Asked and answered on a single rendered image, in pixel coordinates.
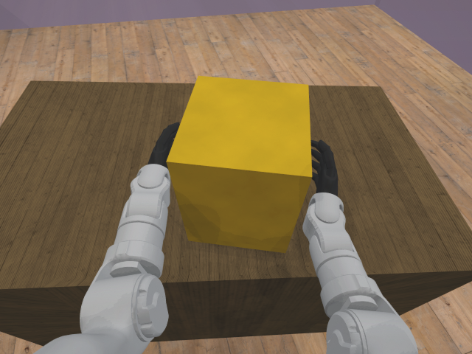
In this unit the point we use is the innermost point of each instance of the robot right upper arm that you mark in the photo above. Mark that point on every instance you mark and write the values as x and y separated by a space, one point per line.
351 331

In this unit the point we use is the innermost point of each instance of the carton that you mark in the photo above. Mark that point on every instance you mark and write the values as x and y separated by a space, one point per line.
241 163

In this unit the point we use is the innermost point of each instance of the left robot forearm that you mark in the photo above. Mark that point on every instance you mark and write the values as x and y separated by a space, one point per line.
137 247

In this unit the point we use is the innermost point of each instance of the right robot forearm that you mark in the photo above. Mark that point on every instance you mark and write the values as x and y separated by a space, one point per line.
342 277

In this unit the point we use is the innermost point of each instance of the left robot hand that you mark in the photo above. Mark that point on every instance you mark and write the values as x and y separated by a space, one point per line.
163 145

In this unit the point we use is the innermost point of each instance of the right robot hand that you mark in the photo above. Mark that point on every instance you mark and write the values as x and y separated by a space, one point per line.
327 178

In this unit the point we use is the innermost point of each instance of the robot left upper arm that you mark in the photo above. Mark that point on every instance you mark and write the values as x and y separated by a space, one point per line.
120 315

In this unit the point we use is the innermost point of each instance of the pedestal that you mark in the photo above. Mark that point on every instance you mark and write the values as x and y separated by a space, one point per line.
69 151

